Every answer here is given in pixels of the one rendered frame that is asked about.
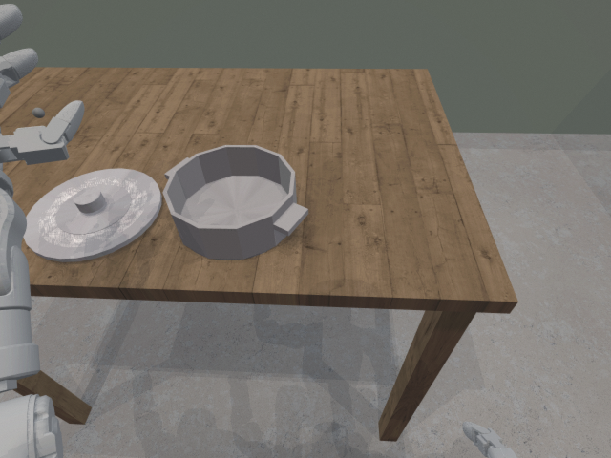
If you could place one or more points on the lid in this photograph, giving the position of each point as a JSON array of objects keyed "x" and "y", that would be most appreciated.
[{"x": 57, "y": 230}]

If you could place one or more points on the table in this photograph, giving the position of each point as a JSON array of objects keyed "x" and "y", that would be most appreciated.
[{"x": 393, "y": 219}]

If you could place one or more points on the robot left forearm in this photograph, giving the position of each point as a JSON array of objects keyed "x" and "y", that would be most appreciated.
[{"x": 19, "y": 357}]

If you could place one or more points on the knob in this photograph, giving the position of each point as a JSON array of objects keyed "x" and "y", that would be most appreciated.
[{"x": 89, "y": 200}]

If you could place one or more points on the left robot upper arm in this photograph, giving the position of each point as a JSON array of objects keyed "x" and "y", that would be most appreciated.
[{"x": 29, "y": 428}]

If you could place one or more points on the robot right hand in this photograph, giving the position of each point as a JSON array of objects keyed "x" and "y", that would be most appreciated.
[{"x": 487, "y": 441}]

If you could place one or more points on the robot left hand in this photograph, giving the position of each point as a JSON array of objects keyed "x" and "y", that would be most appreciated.
[{"x": 38, "y": 144}]

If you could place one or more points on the pot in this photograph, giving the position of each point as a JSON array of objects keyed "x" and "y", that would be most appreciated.
[{"x": 233, "y": 202}]

